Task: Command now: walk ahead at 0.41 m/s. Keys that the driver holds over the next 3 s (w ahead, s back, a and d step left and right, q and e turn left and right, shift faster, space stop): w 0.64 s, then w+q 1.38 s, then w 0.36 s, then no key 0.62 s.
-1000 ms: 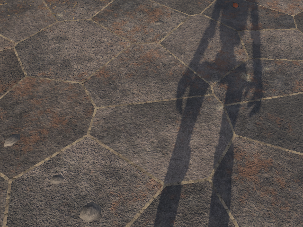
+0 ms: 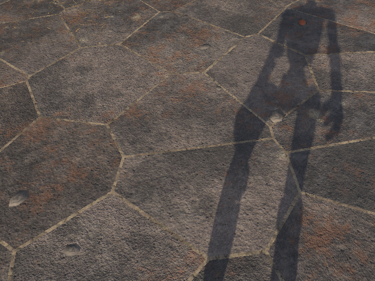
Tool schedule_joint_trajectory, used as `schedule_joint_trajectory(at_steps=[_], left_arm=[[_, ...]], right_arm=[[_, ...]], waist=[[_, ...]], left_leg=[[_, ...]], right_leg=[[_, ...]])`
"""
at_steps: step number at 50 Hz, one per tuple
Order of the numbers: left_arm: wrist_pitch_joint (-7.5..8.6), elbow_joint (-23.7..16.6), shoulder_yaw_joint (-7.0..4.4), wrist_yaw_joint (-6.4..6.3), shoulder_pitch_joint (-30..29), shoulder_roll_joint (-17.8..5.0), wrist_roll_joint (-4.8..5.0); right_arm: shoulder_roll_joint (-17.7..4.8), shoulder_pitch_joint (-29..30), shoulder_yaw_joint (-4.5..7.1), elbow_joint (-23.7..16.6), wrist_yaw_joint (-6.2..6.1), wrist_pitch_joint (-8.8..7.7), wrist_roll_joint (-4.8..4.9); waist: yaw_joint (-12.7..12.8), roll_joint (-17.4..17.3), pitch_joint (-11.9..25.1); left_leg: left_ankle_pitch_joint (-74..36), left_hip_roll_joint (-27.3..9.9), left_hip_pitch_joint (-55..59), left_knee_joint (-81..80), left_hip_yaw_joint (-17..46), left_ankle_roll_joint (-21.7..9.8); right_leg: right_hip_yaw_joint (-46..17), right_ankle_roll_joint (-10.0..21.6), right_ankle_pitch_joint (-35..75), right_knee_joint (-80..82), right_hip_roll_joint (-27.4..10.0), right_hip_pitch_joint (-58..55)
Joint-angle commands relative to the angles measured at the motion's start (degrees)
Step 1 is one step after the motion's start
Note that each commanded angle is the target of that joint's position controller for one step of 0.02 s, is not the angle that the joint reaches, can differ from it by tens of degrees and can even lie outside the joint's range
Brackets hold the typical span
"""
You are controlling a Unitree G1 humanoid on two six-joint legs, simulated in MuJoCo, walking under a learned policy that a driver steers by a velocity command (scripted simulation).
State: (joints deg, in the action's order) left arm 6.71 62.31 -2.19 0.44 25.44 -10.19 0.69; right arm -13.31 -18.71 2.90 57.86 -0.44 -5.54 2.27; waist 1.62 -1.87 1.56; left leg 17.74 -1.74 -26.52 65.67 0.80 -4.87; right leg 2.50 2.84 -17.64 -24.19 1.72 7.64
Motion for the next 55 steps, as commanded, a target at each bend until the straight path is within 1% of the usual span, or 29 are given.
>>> schedule_joint_trajectory(at_steps=[1,3,6,11,14,15,16,17,18,19,20,21,22,24,25,27,31,38,42,43,44,45,46,47,48,49,51,53,55], left_arm=[[-0.36,-1.42,0.36,0.21,3.7,-3.7,-0.45],[-0.95,-0.93,0.37,-0.52,6.68,-4.9,-0.75],[-1.4,-2.31,0.16,-1.52,6.14,-7.41,-1.04],[-1.24,-2.19,-0.61,-1.92,8.4,-9.31,0.16],[-1.7,-2.61,-1.3,-1.92,6.61,-10.46,0.04],[-2.06,-2.88,-1.63,-1.89,5.81,-11.28,-0.29],[-2.6,-3.26,-1.63,-1.8,4.6,-11.24,-0.69],[-2.68,-4.36,-1.25,-1.58,3.12,-10.81,-1.02],[-1.82,-5.53,0.65,-0.77,9.18,-3.61,-1.41],[0.06,-4.42,1.47,-0.18,10.69,-1.35,0.26],[1.22,-6.52,-0.07,-0.07,4.07,-6.94,1.94],[1.62,-8.31,-0.46,-0.39,-1.61,-8.89,2.46],[1.37,-8.67,-0.91,-1.03,-3.99,-9.04,1.87],[-0.48,-8.12,-1.5,-1.64,-1.56,-6.92,0.83],[-1.2,-7.96,-1.46,-1.75,-0.72,-5.63,0.8],[-1.94,-9.29,-1.78,-1.91,-3.34,-5.97,0.48],[-1.64,-12.99,-2.16,-1.65,-14.03,-7.0,-0.32],[-0.23,-17.49,-1.28,0.33,-28.55,-6.48,0.48],[1.01,-17.77,-2.27,1.03,-25.13,-9.87,0.72],[1.24,-16.15,-3.32,0.75,-18.97,-11.73,0.63],[1.5,-13.89,-4.66,0.25,-8.6,-15.2,-0.02],[1.2,-12.88,-6.16,-0.2,-0.18,-21.38,-1.28],[0.83,-12.45,-5.39,0.15,0.93,-19.05,-1.46],[0.83,-13.59,-3.88,0.1,-3.55,-13.71,-1.21],[0.67,-14.47,-3.01,0.04,-7.79,-11.04,-0.85],[0.57,-14.46,-2.49,0.23,-11.47,-9.54,-0.83],[0.65,-13.87,-2.21,0.33,-14.48,-8.2,-1.32],[0.98,-12.97,-2.7,0.07,-14.1,-9.03,-1.41],[1.14,-12.31,-3.21,-0.4,-13.33,-10.23,-1.54]], right_arm=[[-4.05,4.03,1.24,-4.12,0.91,-1.43,-0.68],[-1.94,6.81,0.82,-5.0,1.4,-0.66,-0.79],[-0.23,17.09,-0.33,-9.17,1.59,-0.46,-0.95],[-1.85,25.55,-0.86,-12.77,2.75,-0.7,-0.26],[-4.42,23.94,0.01,-13.5,3.39,-1.29,-0.41],[-6.07,20.0,0.85,-12.68,3.26,-1.35,-0.42],[-8.42,10.89,2.21,-10.06,2.91,-1.25,-0.26],[-11.11,0.31,3.45,-7.16,2.33,-0.89,-0.29],[-17.25,-8.6,4.83,-5.5,1.83,-0.49,-2.2],[-14.31,-8.65,3.68,-4.74,2.19,-0.4,-2.49],[-10.29,-2.44,2.54,-5.19,2.39,-0.69,-1.75],[-7.46,3.58,1.68,-6.5,2.44,-0.86,-1.48],[-5.77,7.86,1.05,-7.08,2.83,-1.21,-1.85],[-3.73,9.75,0.45,-6.28,3.28,-1.6,-2.66],[-3.88,8.74,0.49,-5.54,3.22,-1.68,-2.56],[-5.53,6.74,0.7,-4.33,2.62,-1.89,-2.48],[-7.77,2.02,1.05,-3.22,0.89,-1.3,-2.36],[-9.25,-6.13,1.41,-1.61,-0.03,0.18,-0.93],[-10.45,-5.29,2.24,-2.01,-0.56,1.24,-0.76],[-9.92,-4.21,2.05,-2.54,-0.51,1.42,-0.95],[-7.61,-3.19,1.2,-3.79,-0.31,1.37,-1.59],[-1.56,-7.36,-0.35,-5.85,-0.16,0.67,-1.95],[-0.95,-9.77,-0.79,-6.11,0.05,-0.3,-0.35],[-7.46,-6.06,0.91,-6.42,-0.08,-0.55,1.02],[-8.24,-2.35,1.27,-7.31,-0.27,-0.35,0.94],[-7.34,-0.65,1.48,-7.52,-0.48,0.11,0.3],[-5.13,-1.54,2.03,-7.69,-0.31,1.75,-0.17],[-3.31,-1.24,2.03,-8.54,-0.1,3.0,-0.14],[-3.47,1.32,2.29,-10.15,-0.09,3.62,-0.52]], waist=[[-0.19,6.32,-7.98],[0.34,6.32,-7.83],[1.78,5.34,-9.98],[2.48,6.96,-11.88],[-0.8,7.95,-8.51],[-3.21,9.47,-4.73],[-7.89,10.09,0.87],[-12.65,9.41,7.05],[-10.52,-4.88,18.2],[-9.32,-12.02,24.96],[-8.28,-8.69,13.95],[-6.57,-3.88,6.68],[-4.17,1.09,2.71],[-0.32,-0.93,0.39],[0.24,-1.65,-0.49],[0.67,-1.79,-2.97],[-1.68,-0.53,-5.09],[-6.2,-0.73,-6.99],[-2.41,-3.23,-4.61],[0.97,-3.14,-1.1],[5.34,-1.45,6.95],[5.28,10.82,17.41],[4.33,20.71,23.14],[4.06,13.79,14.75],[3.02,9.69,8.67],[1.36,6.38,4.35],[-1.55,8.59,0.21],[-2.4,7.46,-1.46],[-2.47,5.82,-2.68]], left_leg=[[-7.54,-5.35,-19.81,-1.42,1.19,0.0],[-9.87,-5.07,-20.11,-5.17,-0.89,1.6],[-15.34,-3.78,-18.2,-18.89,-2.49,3.06],[-19.8,-1.41,-12.14,-31.54,-3.57,1.87],[-16.72,0.59,-6.44,-34.61,-3.99,-0.85],[-15.11,2.54,-0.38,-33.94,-5.2,-1.86],[-14.4,4.66,10.88,-33.79,-6.38,-3.34],[-14.75,0.78,27.52,-32.96,-1.96,-5.61],[-6.06,-15.87,50.58,-35.27,23.96,-14.19],[1.03,-22.57,54.1,-48.32,46.14,-18.18],[2.53,-19.44,45.48,-50.05,39.02,-13.98],[-2.33,-17.44,34.76,-50.92,28.77,-11.44],[-8.93,-15.19,24.94,-52.6,21.54,-9.88],[-11.91,-11.11,14.89,-55.9,13.21,-8.41],[-12.57,-10.42,12.73,-57.33,11.36,-8.87],[-14.01,-10.0,10.51,-59.56,8.61,-9.75],[-15.94,-9.78,14.93,-60.72,6.44,-9.07],[-14.91,-9.95,21.72,-56.72,6.6,-7.23],[-19.39,-12.09,25.01,-49.45,10.17,-5.27],[-26.51,-9.82,24.13,-42.72,8.9,-4.02],[-25.31,-6.16,17.48,-28.98,6.3,-2.06],[-6.83,2.15,-2.69,-6.57,0.72,1.99],[15.98,4.53,-13.34,5.75,5.53,2.59],[12.98,0.88,-17.67,10.85,8.09,1.95],[7.73,-1.99,-17.91,10.47,6.29,1.56],[3.48,-3.96,-15.23,7.54,5.62,1.79],[-1.14,-6.42,-9.94,3.23,5.42,1.86],[-3.7,-6.78,-9.96,1.96,4.73,2.16],[-7.64,-6.91,-13.02,-1.27,5.44,2.59]], right_leg=[[-15.89,6.37,11.45,16.46,-14.24,-9.55],[-11.99,6.78,19.4,16.45,-13.25,-9.51],[-9.01,7.15,21.3,18.17,-12.52,-5.52],[-6.83,7.19,21.33,19.37,-14.51,-6.82],[-5.13,5.51,37.96,12.86,-16.06,-13.05],[-4.48,4.85,49.34,7.41,-16.02,-14.31],[-2.79,3.68,57.45,-3.1,-14.24,-12.75],[-1.94,1.81,51.64,-17.11,-12.05,-2.68],[-1.02,-1.51,21.39,-41.91,-2.91,18.73],[-9.75,-1.63,-12.96,-54.99,2.55,27.87],[-10.98,-0.17,-10.94,-58.79,-1.58,33.68],[-8.77,0.62,-5.66,-56.97,-4.81,33.62],[-7.56,0.63,-1.27,-53.25,-7.46,30.36],[-7.59,0.8,2.15,-47.72,-10.22,23.24],[-7.03,0.68,2.33,-46.02,-10.53,22.33],[-6.22,-0.24,4.89,-41.97,-11.24,24.77],[-5.52,-2.07,17.14,-27.7,-11.6,32.87],[-3.47,-3.09,22.27,-7.47,-6.52,29.15],[-3.74,-1.49,15.33,-2.67,-4.5,19.96],[-2.58,-0.24,13.78,-1.31,-3.24,11.38],[-6.01,2.58,14.63,-3.78,-7.48,-4.48],[-25.49,9.06,11.21,-3.32,-22.23,-27.93],[-44.67,13.43,3.53,5.3,-28.23,-32.64],[-37.64,10.56,0.71,6.25,-26.09,-25.56],[-28.22,8.21,3.34,7.0,-24.09,-17.27],[-21.79,7.09,6.93,9.35,-21.48,-9.13],[-12.94,5.9,9.73,13.45,-18.1,-0.31],[-7.79,6.88,14.36,15.64,-17.61,1.98],[-4.36,7.5,18.06,16.53,-17.93,1.35]])
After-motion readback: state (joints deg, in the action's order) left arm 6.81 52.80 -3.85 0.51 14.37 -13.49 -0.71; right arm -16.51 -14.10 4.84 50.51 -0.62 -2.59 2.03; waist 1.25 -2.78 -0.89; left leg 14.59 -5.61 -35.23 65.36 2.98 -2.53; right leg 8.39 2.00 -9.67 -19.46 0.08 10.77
